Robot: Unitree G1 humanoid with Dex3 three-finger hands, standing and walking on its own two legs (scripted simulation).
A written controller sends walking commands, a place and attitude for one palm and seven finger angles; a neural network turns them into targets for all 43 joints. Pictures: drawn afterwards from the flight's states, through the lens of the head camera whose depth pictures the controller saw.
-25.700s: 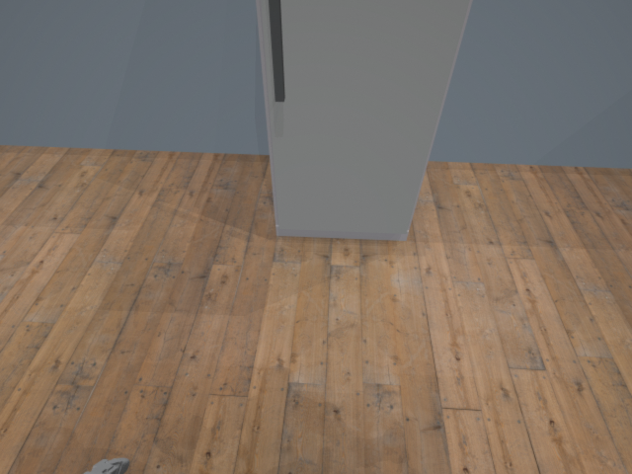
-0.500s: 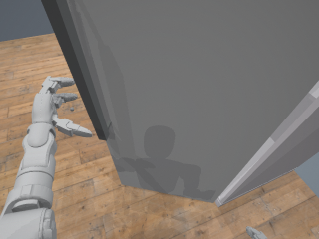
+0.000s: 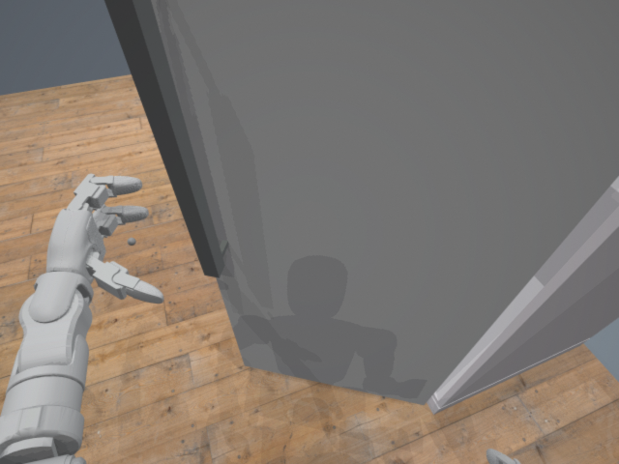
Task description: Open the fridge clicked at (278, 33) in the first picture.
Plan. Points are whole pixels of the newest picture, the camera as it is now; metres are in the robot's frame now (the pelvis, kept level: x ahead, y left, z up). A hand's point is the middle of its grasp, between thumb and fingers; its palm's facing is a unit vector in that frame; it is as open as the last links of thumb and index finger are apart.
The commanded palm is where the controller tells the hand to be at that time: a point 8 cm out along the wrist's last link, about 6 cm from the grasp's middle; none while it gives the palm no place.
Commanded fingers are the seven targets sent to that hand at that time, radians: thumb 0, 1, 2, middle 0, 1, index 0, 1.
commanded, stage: slip the hand off the handle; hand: left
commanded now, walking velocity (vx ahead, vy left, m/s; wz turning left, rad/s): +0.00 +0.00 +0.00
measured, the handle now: (191, 162) +0.44 +0.19 +0.16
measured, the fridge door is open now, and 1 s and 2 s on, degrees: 56 56 56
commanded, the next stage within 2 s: draw the hand back to the body in 0.48 s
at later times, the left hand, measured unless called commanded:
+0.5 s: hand (133, 313) +0.26 +0.22 +0.10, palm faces +0.19 -0.96 -0.18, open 14.7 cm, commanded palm +0.23 +0.26 +0.11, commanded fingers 0.00 -0.55 0.20 -0.25 -1.15 -0.25 -1.15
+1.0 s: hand (87, 316) +0.23 +0.24 +0.14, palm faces +0.32 -0.95 +0.00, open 14.7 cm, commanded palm +0.19 +0.28 +0.14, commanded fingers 0.00 -0.51 0.22 -0.25 -1.13 -0.25 -1.13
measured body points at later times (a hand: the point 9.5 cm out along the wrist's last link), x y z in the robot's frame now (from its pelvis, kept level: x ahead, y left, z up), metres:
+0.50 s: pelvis -0.02 -0.02 +0.00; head -0.02 -0.03 +0.45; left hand +0.24 +0.27 +0.11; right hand +0.17 -0.24 -0.08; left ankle -0.01 +0.09 -0.72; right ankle +0.00 -0.13 -0.72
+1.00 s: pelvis +0.00 -0.02 +0.01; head -0.02 -0.04 +0.46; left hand +0.21 +0.29 +0.14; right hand +0.19 -0.25 -0.06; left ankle -0.01 +0.09 -0.72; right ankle +0.00 -0.13 -0.72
